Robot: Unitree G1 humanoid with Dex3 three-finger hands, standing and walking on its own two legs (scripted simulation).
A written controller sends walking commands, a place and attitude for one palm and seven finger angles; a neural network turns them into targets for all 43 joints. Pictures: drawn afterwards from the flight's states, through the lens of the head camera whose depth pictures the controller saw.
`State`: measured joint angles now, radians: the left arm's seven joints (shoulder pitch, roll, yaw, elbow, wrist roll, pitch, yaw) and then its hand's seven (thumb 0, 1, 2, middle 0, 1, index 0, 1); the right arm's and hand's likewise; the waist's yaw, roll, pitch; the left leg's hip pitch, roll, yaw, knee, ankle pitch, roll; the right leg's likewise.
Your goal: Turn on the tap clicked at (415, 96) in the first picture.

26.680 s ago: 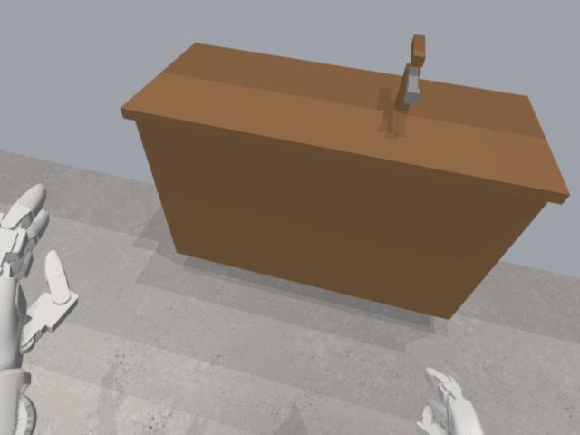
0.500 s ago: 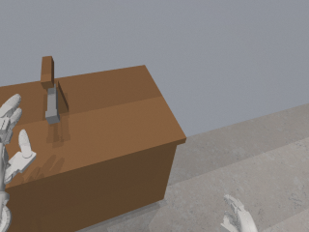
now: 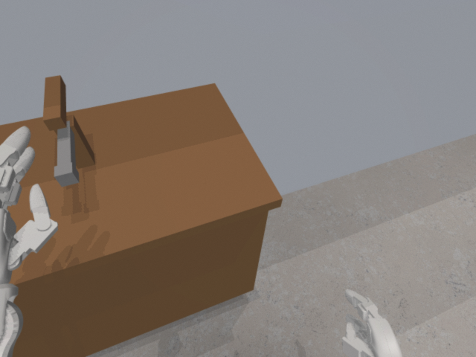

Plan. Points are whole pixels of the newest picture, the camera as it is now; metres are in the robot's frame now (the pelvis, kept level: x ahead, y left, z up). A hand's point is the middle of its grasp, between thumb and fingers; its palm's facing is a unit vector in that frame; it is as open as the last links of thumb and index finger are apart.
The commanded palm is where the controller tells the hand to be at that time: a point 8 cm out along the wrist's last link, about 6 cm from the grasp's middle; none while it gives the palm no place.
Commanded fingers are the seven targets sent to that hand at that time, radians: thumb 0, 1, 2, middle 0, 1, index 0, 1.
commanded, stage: come to a stop and stand still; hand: left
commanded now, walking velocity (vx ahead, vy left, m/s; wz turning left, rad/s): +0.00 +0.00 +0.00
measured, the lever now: (66, 174) +0.37 +0.33 +0.09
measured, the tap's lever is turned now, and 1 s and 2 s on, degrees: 0 0 0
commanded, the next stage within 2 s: look again from close up in 0.56 s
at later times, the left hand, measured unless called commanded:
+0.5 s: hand (64, 221) +0.24 +0.25 +0.15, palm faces +0.36 -0.85 -0.39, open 7.4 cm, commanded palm +0.18 +0.28 +0.18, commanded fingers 0.00 0.90 0.90 -0.20 -0.30 -0.20 -0.30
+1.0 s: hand (48, 242) +0.21 +0.25 +0.16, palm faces +0.41 -0.84 -0.36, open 7.4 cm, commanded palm +0.16 +0.28 +0.18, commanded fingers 0.00 0.90 0.90 -0.20 -0.30 -0.20 -0.30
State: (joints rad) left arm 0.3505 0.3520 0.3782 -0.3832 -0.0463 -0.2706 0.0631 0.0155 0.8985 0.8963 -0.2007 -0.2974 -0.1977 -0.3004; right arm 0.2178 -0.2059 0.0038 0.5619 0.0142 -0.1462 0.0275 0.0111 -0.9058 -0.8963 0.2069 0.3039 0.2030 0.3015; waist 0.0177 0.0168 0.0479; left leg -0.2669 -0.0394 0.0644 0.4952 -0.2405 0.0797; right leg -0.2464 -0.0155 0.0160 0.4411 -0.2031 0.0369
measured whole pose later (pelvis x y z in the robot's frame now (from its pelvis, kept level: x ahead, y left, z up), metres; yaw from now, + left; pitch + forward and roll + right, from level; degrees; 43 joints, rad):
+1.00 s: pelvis +0.01 -0.01 +0.00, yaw +2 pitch -1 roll -2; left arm 0.42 0.35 0.35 -0.43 -0.04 -0.21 0.09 0.02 0.89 0.90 -0.21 -0.30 -0.21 -0.30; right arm 0.22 -0.20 0.02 0.58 0.01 -0.10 -0.03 0.01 -0.91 -0.90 0.21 0.30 0.20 0.30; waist 0.03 -0.01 0.03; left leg -0.22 -0.04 0.03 0.45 -0.22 0.07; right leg -0.17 -0.01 -0.02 0.37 -0.19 0.03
